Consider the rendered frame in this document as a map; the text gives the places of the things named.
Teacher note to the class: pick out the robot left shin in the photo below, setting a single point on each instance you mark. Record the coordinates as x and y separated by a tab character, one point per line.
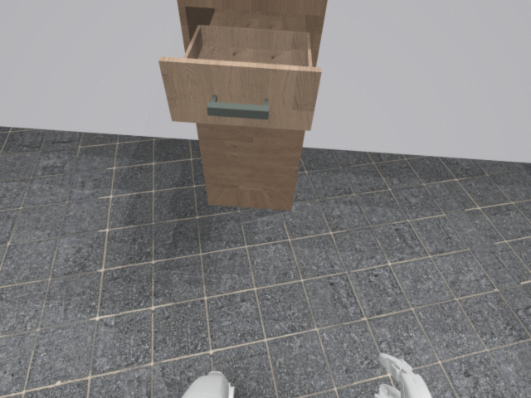
217	373

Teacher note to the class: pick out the robot left thigh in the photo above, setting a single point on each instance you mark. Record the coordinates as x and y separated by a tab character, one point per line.
210	386

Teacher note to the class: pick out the cabinet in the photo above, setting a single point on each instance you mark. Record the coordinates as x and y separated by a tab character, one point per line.
251	166

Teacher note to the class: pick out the robot right hand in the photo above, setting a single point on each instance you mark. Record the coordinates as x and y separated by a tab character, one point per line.
411	385

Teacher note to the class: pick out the drawer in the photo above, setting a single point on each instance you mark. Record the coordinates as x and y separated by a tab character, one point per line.
243	66

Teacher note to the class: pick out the handle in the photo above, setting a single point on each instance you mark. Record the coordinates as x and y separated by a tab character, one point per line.
248	111

